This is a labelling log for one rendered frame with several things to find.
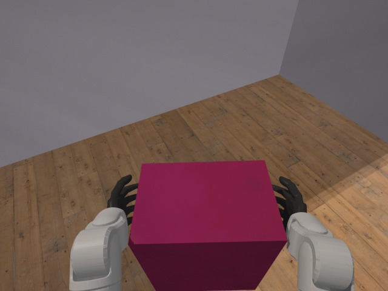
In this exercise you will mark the robot right hand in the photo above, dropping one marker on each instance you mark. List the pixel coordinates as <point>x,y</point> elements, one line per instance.
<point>293,202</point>

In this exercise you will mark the carton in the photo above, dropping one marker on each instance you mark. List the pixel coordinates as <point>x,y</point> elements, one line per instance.
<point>206,226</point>

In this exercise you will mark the left robot forearm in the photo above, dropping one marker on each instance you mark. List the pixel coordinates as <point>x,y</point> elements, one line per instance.
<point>95,257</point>

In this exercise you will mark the robot left hand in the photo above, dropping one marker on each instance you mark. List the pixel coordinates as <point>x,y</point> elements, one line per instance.
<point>118,198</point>

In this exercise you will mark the right robot forearm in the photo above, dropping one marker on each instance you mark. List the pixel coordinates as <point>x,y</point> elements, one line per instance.
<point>325,263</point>

